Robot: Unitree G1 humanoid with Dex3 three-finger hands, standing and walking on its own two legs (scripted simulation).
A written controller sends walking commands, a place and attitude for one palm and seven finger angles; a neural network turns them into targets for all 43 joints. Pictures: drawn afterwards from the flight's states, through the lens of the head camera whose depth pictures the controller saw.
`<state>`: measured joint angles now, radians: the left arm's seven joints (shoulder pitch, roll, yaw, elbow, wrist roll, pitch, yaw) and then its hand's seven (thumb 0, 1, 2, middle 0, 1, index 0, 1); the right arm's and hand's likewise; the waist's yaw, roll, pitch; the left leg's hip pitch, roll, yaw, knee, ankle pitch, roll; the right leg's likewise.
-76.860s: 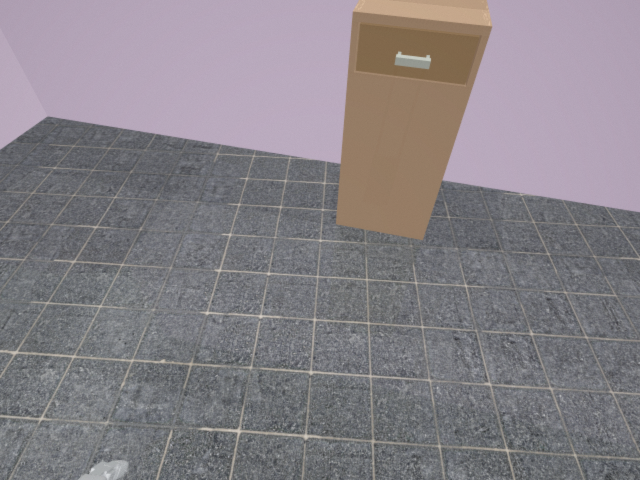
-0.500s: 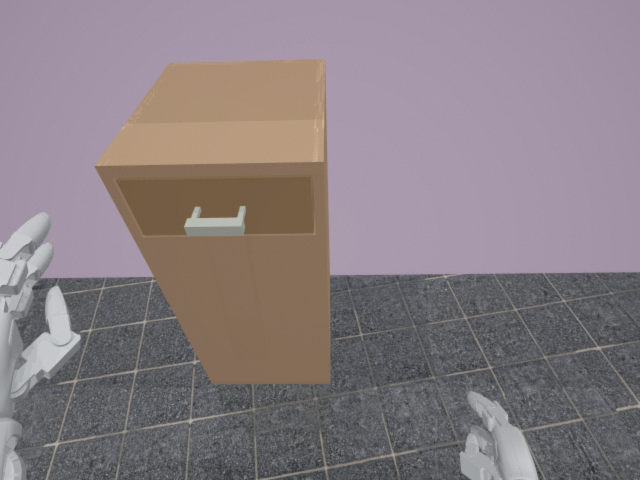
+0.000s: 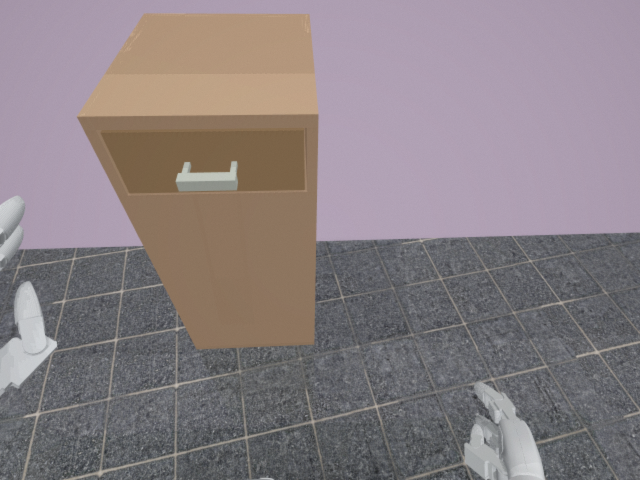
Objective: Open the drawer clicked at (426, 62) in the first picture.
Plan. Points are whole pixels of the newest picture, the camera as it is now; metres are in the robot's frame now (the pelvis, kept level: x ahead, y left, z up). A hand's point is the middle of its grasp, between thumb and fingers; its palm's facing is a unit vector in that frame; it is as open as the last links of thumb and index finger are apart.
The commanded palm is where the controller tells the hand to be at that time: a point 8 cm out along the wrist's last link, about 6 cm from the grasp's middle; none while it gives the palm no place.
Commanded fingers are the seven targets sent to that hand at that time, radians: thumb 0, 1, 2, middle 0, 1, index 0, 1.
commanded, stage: step back with the hand held close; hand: left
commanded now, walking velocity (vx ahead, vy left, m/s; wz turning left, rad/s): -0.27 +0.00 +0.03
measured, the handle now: (209, 174) +0.60 +0.24 +0.02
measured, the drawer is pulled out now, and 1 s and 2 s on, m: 0.00 0.00 0.00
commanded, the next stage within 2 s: stop stepping back and stand still in 0.44 s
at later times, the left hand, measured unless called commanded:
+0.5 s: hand out of the picture +0.08 +0.21 +0.19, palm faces +0.38 -0.81 -0.45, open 7.4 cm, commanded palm +0.02 +0.26 +0.21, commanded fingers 0.00 0.90 0.90 -0.20 -0.30 -0.20 -0.30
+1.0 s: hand out of the picture -0.02 +0.20 +0.20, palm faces +0.36 -0.79 -0.50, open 7.4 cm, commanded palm -0.08 +0.26 +0.21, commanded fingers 0.00 0.90 0.90 -0.20 -0.30 -0.20 -0.30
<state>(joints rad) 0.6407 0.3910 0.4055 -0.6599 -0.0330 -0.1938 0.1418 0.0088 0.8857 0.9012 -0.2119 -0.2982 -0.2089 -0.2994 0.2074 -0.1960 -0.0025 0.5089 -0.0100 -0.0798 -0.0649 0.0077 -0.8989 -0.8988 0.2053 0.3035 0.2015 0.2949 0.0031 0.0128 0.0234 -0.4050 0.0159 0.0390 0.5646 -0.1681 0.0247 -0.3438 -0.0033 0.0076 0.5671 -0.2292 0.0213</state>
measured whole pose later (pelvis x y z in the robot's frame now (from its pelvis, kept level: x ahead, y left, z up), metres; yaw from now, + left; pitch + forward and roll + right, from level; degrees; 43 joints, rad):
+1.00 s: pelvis -0.20 -0.02 +0.01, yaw +0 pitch +1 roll +0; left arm 0.68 0.42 0.38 -0.67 -0.02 -0.18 0.16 0.01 0.88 0.90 -0.21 -0.30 -0.21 -0.30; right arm 0.26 -0.20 0.01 0.56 -0.03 -0.09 -0.07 0.01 -0.90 -0.90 0.21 0.30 0.20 0.30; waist -0.03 0.01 -0.05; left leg -0.41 -0.02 0.02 0.60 -0.32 0.01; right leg -0.26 0.03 -0.09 0.52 -0.33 -0.07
